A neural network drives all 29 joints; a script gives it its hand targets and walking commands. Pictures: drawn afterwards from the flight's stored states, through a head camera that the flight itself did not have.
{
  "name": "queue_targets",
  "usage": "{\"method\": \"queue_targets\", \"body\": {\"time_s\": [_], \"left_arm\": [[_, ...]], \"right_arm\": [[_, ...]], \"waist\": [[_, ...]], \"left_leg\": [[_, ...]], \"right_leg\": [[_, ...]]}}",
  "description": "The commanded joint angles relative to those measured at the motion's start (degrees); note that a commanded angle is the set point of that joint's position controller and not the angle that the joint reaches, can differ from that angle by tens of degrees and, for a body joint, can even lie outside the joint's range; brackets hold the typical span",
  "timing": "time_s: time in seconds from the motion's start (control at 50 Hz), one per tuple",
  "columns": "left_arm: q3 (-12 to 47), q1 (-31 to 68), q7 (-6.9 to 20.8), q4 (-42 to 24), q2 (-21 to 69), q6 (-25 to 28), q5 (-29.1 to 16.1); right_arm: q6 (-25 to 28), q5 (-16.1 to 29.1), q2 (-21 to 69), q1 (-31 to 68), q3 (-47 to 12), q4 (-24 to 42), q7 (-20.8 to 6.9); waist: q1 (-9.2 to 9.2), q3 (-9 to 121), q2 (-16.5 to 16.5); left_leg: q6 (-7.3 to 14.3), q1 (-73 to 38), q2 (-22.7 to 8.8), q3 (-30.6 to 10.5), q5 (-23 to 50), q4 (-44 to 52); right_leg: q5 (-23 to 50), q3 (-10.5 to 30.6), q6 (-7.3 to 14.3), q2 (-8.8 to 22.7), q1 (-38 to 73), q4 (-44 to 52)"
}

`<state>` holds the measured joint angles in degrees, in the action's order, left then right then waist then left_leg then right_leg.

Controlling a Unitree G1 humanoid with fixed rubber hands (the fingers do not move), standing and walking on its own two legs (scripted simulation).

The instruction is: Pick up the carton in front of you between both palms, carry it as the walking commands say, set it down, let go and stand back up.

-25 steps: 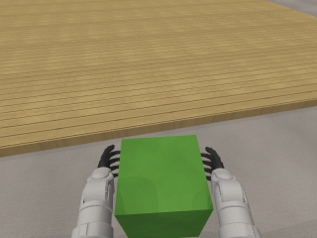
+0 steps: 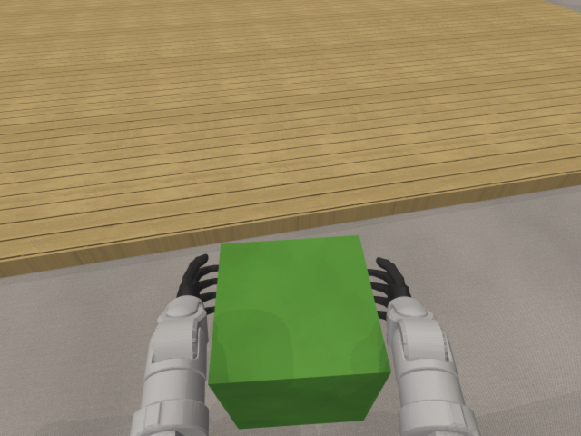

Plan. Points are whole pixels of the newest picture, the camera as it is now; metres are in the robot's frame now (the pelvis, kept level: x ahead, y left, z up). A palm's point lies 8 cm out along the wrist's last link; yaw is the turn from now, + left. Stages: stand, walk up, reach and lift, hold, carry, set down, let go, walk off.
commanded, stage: reach and lift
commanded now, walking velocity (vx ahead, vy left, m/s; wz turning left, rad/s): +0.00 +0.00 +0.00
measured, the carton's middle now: (295, 336) +0.30 +0.00 -0.05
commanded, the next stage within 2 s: hold in 0.42 s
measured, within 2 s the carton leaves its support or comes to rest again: neither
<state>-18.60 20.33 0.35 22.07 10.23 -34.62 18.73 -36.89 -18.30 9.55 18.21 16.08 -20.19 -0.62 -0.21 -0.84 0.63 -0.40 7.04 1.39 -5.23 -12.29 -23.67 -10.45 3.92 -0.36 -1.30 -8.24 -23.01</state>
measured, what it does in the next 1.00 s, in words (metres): stands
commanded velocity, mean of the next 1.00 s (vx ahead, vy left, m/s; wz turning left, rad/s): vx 0.00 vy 0.00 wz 0.00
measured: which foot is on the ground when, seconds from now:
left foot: down 0.00-1.00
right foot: down 0.00-1.00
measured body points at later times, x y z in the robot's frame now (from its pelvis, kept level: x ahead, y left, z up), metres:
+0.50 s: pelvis +0.01 +0.00 +0.00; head -0.03 +0.00 +0.45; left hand +0.32 +0.15 +0.04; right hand +0.31 -0.15 +0.04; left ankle +0.01 +0.13 -0.74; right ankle +0.03 -0.12 -0.74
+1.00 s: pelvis +0.00 +0.00 +0.00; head -0.05 +0.00 +0.45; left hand +0.31 +0.15 +0.05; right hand +0.30 -0.15 +0.05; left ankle +0.01 +0.13 -0.74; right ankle +0.03 -0.12 -0.74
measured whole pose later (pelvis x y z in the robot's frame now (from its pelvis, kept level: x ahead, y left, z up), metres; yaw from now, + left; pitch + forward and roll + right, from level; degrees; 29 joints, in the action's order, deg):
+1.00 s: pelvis +0.00 +0.00 +0.00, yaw +0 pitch -8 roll +0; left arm -16.8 19.5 0.8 16.6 10.0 -41.8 18.3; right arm -44.0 -17.4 9.4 17.6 13.8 -15.2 -0.6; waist 0.1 -1.5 0.4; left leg -0.4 2.0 1.3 -5.2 -11.5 -21.4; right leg -9.7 4.1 -0.4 -1.2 -3.2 -20.9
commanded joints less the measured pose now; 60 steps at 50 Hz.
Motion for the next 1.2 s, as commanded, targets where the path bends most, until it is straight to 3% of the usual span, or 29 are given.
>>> {"method": "queue_targets", "body": {"time_s": [0.0,0.18,0.38,0.5,0.62,0.84,1.18], "left_arm": [[29.8,22.4,14.7,2.6,53.4,-0.3,-12.9],[31.4,19.1,14.5,-1.2,52.8,-1.7,-13.9],[32.2,18.8,14.1,-3.0,53.0,-3.3,-14.7],[35.8,17.1,13.4,-8.3,53.1,-5.5,-17.0],[32.3,17.4,13.5,-6.2,50.6,-7.8,-15.3],[31.9,23.9,14.4,-4.0,52.3,-7.0,-15.2],[32.1,21.7,14.6,-5.2,51.2,-7.0,-15.2]], "right_arm": [[2.0,14.1,53.3,28.2,-30.1,2.2,-13.3],[0.6,15.3,52.7,24.8,-31.6,5.8,-12.9],[-0.7,15.9,51.6,24.9,-32.0,7.7,-13.0],[-2.9,18.5,51.5,23.9,-36.4,13.2,-12.9],[-5.1,16.4,48.8,23.4,-32.4,10.5,-12.7],[-4.4,16.5,51.4,30.0,-32.4,8.4,-13.5],[-4.7,16.5,51.6,27.1,-32.5,9.2,-12.9]], "waist": [[0.13,15.4,-0.9],[-0.03,14.8,-0.7],[-0.13,13.6,-0.2],[0.31,16.1,-0.1],[0.0,8.0,-0.3],[0.34,10.3,-0.3],[0.3,11.7,-0.6]], "left_leg": [[0.4,-0.5,3.9,1.1,9.1,4.4],[0.1,-2.6,4.0,0.7,13.1,5.2],[-0.2,-3.3,3.8,0.5,12.6,5.7],[-0.6,-6.5,3.7,0.0,17.3,6.4],[-0.3,-3.4,3.3,0.7,7.6,8.0],[0.3,-1.9,3.2,1.2,2.8,7.0],[0.1,-3.5,3.5,1.2,8.2,7.0]], "right_leg": [[9.5,0.0,-0.2,-3.4,9.0,3.0],[13.3,0.2,-0.4,-3.7,10.3,3.8],[11.6,0.0,-0.3,-3.9,10.0,4.1],[15.0,0.2,-0.6,-4.0,12.3,4.9],[5.9,-0.1,0.1,-3.7,9.5,6.2],[2.0,-0.5,0.1,-3.3,9.5,5.2],[8.1,-0.1,-0.3,-3.3,11.6,5.6]]}}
